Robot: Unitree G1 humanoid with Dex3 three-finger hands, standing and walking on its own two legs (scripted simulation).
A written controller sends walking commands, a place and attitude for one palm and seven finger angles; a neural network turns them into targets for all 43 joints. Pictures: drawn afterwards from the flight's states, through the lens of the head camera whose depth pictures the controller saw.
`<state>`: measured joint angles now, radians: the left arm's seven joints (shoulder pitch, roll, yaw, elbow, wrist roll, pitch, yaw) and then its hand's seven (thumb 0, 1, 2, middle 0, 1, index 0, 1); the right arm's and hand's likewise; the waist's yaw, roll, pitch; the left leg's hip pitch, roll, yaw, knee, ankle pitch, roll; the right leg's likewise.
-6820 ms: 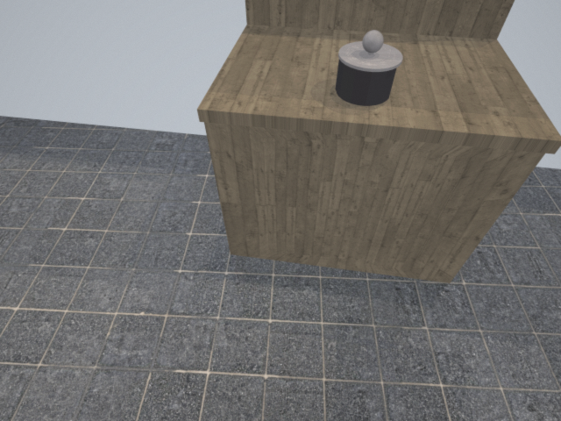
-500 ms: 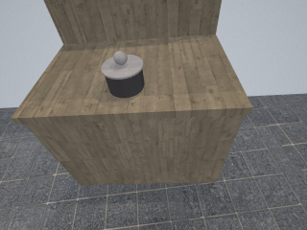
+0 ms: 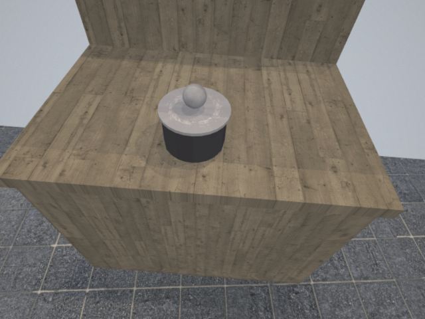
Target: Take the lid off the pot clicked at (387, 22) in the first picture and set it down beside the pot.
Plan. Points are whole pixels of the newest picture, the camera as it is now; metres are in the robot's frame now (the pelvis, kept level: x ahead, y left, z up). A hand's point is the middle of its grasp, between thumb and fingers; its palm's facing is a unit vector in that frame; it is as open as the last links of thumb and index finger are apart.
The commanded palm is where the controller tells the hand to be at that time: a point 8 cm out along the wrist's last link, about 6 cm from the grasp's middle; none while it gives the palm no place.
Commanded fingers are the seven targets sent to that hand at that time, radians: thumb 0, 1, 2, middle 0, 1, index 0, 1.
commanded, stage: come to a stop and stand still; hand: left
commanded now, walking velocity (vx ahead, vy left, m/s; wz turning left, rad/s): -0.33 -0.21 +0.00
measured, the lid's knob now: (194, 96) +0.53 +0.10 +0.12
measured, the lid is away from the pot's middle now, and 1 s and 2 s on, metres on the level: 0.00 0.00 0.00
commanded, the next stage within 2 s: look again from close up in 1.38 s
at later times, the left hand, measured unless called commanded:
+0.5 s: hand out of the picture +0.12 +0.15 -0.16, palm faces +0.02 -0.97 -0.26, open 7.3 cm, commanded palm none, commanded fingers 0.00 0.90 0.90 -0.20 -0.30 -0.20 -0.30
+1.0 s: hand out of the picture +0.00 +0.22 -0.17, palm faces +0.05 -0.97 -0.23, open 7.3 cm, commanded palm none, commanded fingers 0.00 0.90 0.90 -0.20 -0.30 -0.20 -0.30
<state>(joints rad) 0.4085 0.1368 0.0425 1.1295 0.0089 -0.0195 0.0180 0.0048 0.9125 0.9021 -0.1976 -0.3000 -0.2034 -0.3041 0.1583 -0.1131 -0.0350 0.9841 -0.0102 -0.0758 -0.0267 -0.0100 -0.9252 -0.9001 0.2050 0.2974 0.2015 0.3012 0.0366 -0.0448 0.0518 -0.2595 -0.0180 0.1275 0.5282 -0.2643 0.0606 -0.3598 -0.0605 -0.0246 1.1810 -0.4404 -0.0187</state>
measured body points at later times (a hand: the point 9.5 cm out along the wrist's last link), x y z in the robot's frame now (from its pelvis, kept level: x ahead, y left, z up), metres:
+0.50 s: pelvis +0.06 -0.03 +0.00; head +0.11 -0.05 +0.45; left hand +0.12 +0.20 -0.14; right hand +0.08 -0.26 -0.17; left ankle -0.01 +0.10 -0.66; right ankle +0.10 -0.14 -0.73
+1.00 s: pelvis +0.00 +0.03 +0.00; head +0.01 +0.03 +0.45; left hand +0.00 +0.27 -0.15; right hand +0.02 -0.20 -0.15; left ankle +0.00 +0.12 -0.73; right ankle -0.04 -0.08 -0.73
